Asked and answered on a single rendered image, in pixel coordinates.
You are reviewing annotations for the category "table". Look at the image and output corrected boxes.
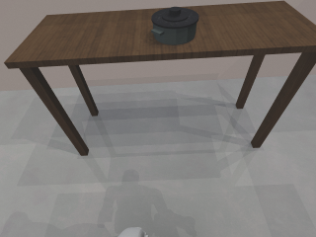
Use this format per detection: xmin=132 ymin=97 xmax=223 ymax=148
xmin=4 ymin=0 xmax=316 ymax=156

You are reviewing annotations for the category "left robot thigh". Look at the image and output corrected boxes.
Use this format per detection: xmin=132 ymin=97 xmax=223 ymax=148
xmin=118 ymin=227 xmax=149 ymax=237

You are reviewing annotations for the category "lid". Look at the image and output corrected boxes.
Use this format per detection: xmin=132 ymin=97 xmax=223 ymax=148
xmin=151 ymin=7 xmax=199 ymax=30

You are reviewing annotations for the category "knob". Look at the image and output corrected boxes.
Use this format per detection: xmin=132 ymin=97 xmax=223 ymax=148
xmin=169 ymin=6 xmax=182 ymax=16

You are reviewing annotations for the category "pot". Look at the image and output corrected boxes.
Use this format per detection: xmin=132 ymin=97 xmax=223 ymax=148
xmin=151 ymin=23 xmax=197 ymax=45

